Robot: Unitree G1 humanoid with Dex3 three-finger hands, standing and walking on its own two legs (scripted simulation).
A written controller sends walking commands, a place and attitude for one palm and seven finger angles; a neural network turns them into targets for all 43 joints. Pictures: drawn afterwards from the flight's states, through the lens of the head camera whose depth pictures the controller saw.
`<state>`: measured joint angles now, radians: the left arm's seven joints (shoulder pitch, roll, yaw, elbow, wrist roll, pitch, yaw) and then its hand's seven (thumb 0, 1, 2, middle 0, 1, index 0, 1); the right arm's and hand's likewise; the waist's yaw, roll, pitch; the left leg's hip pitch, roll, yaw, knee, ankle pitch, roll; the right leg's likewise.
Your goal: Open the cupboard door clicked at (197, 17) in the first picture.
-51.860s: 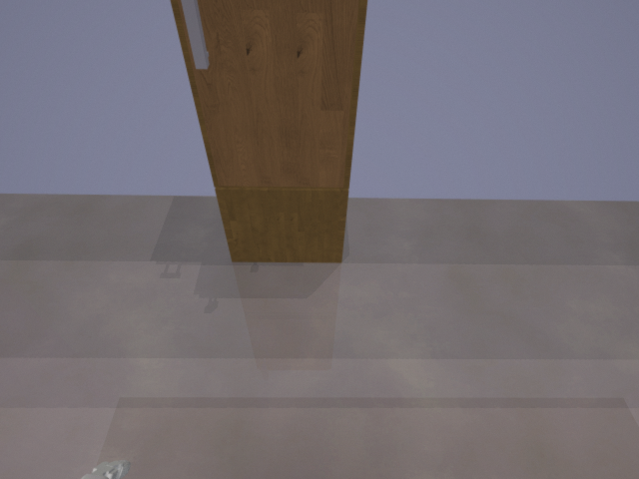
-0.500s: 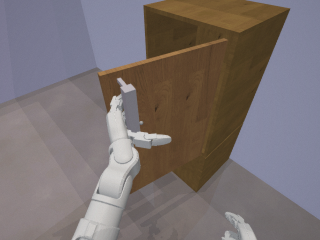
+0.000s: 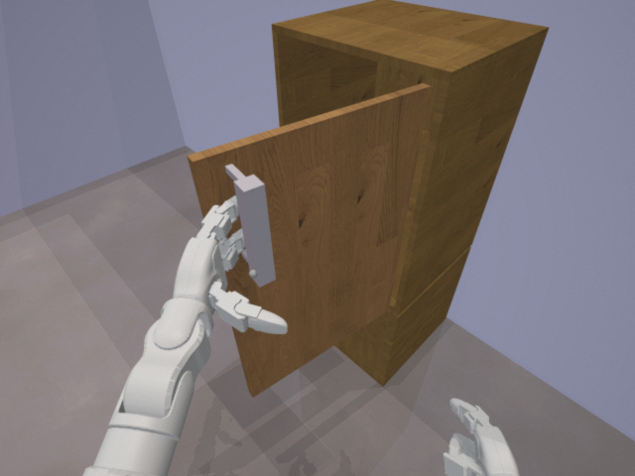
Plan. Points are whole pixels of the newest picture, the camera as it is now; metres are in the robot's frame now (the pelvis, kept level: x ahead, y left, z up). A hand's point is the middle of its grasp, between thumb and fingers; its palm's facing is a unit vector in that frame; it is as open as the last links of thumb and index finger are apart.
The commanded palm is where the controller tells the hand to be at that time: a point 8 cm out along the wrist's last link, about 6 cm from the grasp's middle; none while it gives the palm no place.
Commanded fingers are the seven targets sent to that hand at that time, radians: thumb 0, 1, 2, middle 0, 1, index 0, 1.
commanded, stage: slide the hand sideways off the handle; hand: left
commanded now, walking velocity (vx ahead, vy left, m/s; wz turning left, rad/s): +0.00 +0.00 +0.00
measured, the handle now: (248, 226) +0.39 +0.13 +0.15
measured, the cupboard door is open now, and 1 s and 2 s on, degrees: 81 80 80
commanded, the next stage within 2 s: draw the hand back to the body in 0.68 s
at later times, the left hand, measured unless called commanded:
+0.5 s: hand (186, 301) +0.26 +0.17 +0.14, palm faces +0.04 -1.00 -0.04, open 16.3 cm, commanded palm +0.23 +0.23 +0.15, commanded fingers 0.00 -0.50 0.30 -0.15 -0.30 -0.15 -0.30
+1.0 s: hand (166, 316) +0.24 +0.19 +0.14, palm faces +0.02 -1.00 -0.06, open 16.3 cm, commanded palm +0.21 +0.25 +0.15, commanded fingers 0.00 -0.50 0.30 -0.15 -0.30 -0.15 -0.30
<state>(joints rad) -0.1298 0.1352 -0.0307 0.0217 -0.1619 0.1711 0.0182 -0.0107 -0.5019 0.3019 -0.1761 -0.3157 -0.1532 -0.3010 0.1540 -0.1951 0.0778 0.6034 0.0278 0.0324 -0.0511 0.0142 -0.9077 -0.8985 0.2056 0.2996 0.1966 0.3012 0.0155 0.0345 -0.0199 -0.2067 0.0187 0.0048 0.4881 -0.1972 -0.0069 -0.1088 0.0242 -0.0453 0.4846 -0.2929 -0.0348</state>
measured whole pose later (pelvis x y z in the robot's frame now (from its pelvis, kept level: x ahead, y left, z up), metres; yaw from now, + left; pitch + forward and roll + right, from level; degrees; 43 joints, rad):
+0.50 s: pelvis +0.03 -0.01 +0.00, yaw +1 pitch -3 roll +0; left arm 0.20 0.25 0.19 -0.22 -0.28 0.13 -0.20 -0.01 -0.50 0.30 -0.16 -0.30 -0.15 -0.30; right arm 0.19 -0.24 0.05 0.59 0.05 -0.08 -0.08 0.02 -0.91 -0.90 0.20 0.30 0.20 0.30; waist 0.04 0.05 -0.05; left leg -0.21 0.02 -0.01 0.51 -0.25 -0.02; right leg -0.10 0.03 -0.06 0.49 -0.34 -0.05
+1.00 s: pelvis +0.02 +0.00 +0.00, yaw +1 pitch -3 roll +0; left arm 0.25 0.27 0.20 -0.29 -0.30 0.14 -0.22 -0.01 -0.50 0.30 -0.16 -0.30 -0.15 -0.30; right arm 0.20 -0.23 0.06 0.59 0.05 -0.15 -0.09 0.02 -0.91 -0.90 0.21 0.30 0.20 0.30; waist 0.04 0.05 -0.04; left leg -0.25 0.01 -0.01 0.54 -0.24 0.00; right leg -0.14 0.02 -0.06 0.52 -0.34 -0.03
